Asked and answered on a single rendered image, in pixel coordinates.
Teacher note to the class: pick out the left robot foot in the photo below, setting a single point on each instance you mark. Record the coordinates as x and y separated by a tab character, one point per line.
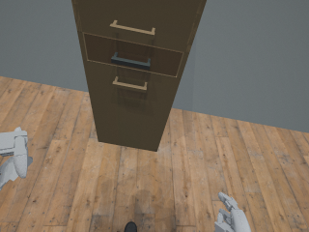
130	227

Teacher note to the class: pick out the cabinet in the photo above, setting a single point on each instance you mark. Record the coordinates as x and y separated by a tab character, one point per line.
125	117

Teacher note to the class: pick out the handle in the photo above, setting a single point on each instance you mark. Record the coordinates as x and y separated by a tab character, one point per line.
132	31
130	63
129	87

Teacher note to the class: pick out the left robot hand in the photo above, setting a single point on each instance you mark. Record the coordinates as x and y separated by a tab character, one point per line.
14	144

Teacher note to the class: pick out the right robot hand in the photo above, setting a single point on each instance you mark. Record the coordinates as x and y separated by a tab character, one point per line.
236	221

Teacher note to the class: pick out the drawer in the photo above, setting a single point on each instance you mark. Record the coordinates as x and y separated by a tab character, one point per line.
102	49

